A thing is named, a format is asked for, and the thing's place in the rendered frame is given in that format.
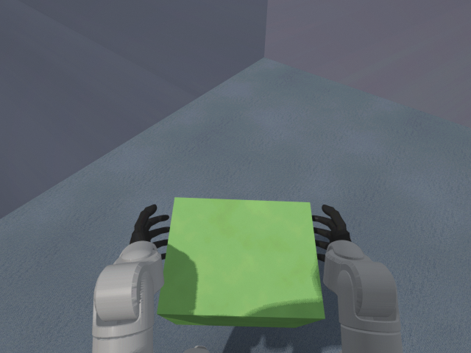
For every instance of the robot right hand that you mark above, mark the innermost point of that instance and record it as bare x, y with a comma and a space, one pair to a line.
336, 225

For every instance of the robot right forearm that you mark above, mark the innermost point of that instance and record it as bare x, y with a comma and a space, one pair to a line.
367, 300

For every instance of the robot left hand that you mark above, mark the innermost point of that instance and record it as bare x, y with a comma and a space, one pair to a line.
143, 224

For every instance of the carton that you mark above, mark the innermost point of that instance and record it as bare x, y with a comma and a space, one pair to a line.
241, 263

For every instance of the robot left forearm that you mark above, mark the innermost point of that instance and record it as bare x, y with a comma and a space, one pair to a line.
123, 301

